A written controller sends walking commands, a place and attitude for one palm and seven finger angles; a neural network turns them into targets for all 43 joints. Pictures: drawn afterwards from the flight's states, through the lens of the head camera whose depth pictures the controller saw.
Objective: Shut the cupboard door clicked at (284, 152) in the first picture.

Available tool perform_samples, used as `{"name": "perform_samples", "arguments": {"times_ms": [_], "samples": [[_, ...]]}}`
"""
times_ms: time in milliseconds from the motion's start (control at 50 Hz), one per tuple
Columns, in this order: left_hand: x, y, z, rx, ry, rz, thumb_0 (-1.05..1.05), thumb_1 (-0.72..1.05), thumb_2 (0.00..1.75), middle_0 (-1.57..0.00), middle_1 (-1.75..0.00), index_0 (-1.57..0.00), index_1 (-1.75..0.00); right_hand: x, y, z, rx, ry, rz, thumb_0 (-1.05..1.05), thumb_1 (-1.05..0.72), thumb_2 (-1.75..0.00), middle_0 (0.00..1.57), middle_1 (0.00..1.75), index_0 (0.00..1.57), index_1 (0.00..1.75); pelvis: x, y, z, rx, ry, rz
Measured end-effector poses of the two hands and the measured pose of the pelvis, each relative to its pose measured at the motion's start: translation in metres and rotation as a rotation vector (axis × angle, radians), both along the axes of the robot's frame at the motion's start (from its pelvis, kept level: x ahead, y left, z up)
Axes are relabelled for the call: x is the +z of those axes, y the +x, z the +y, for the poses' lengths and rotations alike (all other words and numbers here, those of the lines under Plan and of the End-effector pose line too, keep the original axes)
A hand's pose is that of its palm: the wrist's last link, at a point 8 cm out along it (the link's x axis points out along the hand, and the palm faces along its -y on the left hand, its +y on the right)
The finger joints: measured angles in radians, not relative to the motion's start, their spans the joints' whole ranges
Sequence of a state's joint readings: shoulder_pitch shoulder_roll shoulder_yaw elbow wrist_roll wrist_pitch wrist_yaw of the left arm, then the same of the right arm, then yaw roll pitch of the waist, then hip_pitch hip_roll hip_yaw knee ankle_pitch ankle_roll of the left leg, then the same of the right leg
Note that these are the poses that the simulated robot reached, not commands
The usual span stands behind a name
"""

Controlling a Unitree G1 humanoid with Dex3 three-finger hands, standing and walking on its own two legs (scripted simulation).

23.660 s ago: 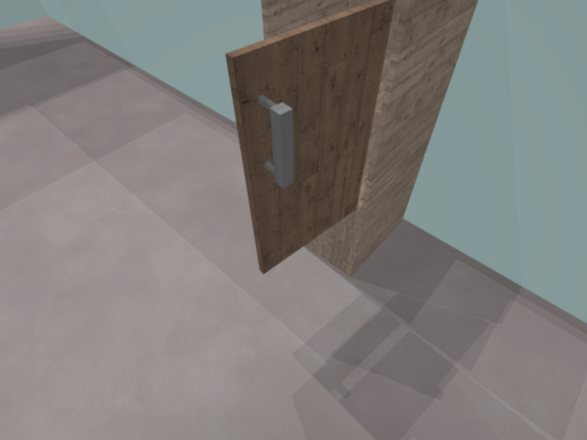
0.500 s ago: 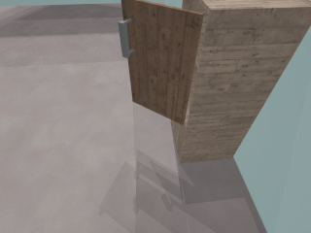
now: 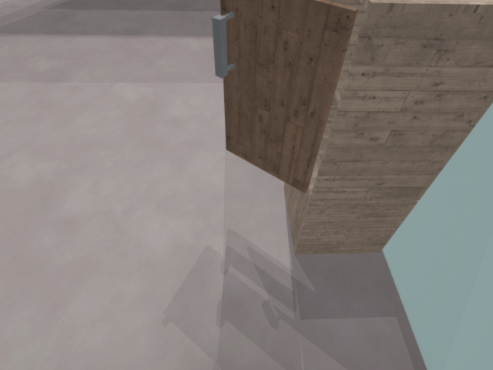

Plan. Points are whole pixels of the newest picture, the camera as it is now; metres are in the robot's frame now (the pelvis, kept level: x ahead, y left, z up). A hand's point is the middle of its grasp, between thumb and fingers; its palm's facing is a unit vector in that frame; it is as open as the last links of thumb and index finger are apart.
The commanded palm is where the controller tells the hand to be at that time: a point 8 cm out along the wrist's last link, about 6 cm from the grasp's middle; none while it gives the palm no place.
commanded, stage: walk to a spot facing it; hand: left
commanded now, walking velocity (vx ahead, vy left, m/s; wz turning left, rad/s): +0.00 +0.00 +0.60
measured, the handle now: (225, 45) +0.90 +0.10 +0.10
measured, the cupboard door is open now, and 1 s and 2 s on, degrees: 51 51 51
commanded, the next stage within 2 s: none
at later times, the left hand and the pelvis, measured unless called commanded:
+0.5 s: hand out of the picture +0.04 +0.23 -0.14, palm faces +0.31 -0.89 -0.33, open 7.4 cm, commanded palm none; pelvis -0.01 -0.02 +0.00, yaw +20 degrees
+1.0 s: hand out of the picture -0.07 +0.17 -0.16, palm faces +0.61 -0.72 -0.32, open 7.4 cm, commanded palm none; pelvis +0.01 -0.04 -0.01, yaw +40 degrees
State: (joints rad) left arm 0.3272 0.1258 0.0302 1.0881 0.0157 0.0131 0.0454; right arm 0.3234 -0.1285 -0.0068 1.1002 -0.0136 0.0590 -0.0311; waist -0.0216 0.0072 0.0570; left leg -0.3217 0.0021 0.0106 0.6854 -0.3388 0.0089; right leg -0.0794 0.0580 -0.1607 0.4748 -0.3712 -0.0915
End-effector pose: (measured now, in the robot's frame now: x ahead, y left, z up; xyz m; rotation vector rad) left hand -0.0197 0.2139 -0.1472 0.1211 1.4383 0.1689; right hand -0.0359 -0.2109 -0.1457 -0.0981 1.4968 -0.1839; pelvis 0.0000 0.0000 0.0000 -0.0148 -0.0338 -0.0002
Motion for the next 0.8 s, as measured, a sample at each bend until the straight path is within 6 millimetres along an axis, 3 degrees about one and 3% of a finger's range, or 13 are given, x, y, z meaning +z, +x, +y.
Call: {"name": "perform_samples", "arguments": {"times_ms": [160,300,420,480,560,660,720,800], "samples": [[-0.016,0.015,0.04,0.079,0.031,-0.081,0.01,0.9,0.9,-0.2,-0.3,-0.2,-0.3,-0.004,0.056,-0.006,0.132,-0.058,-0.086,0.0,-0.9,-0.9,0.2,0.3,0.2,0.3,-0.016,0.0,0.018,0.105,0.024,-0.008],[0.017,0.051,0.068,0.102,0.108,-0.217,0.01,0.91,0.9,-0.2,-0.3,-0.2,-0.3,0.01,0.103,-0.013,0.258,-0.067,-0.171,0.0,-0.9,-0.9,0.2,0.3,0.2,0.3,-0.002,-0.01,0.016,0.192,-0.002,0.027],[0.04,0.061,0.067,0.146,0.173,-0.335,0.01,0.91,0.9,-0.2,-0.3,-0.2,-0.3,0.014,0.148,-0.031,0.349,-0.058,-0.221,0.0,-0.9,-0.9,0.2,0.3,0.21,0.3,0.001,-0.01,-0.006,0.284,-0.017,0.053],[0.04,0.046,0.059,0.176,0.207,-0.336,0.0,0.9,0.9,-0.2,-0.3,-0.2,-0.3,0.01,0.175,-0.04,0.385,-0.05,-0.251,0.0,-0.9,-0.9,0.2,0.3,0.21,0.3,-0.003,-0.008,-0.017,0.324,0.004,0.057],[0.04,0.015,0.045,0.238,0.2,-0.26,0.01,0.9,0.9,-0.2,-0.3,-0.2,-0.3,0.017,0.205,-0.036,0.436,-0.039,-0.285,0.0,-0.9,-0.9,0.2,0.3,0.2,0.3,0.002,-0.004,-0.02,0.381,0.021,0.045],[0.026,-0.025,0.033,0.333,0.163,-0.19,0.01,0.9,0.9,-0.2,-0.3,-0.21,-0.3,0.024,0.234,-0.011,0.544,-0.016,-0.306,0.0,-0.91,-0.9,0.2,0.3,0.2,0.3,0.002,0.0,-0.019,0.467,0.045,0.042],[0.008,-0.052,0.031,0.407,0.142,-0.161,0.01,0.9,0.9,-0.2,-0.3,-0.21,-0.3,0.016,0.25,0.008,0.629,-0.017,-0.332,0.0,-0.9,-0.9,0.2,0.3,0.2,0.3,-0.012,0.0,-0.011,0.514,0.018,0.048],[0.003,-0.076,0.024,0.483,0.146,-0.099,0.01,0.9,0.9,-0.2,-0.3,-0.21,-0.3,0.013,0.256,0.025,0.701,-0.005,-0.33,0.0,-0.9,-0.9,0.2,0.3,0.2,0.3,-0.013,0.0,-0.017,0.555,0.031,0.046]]}}
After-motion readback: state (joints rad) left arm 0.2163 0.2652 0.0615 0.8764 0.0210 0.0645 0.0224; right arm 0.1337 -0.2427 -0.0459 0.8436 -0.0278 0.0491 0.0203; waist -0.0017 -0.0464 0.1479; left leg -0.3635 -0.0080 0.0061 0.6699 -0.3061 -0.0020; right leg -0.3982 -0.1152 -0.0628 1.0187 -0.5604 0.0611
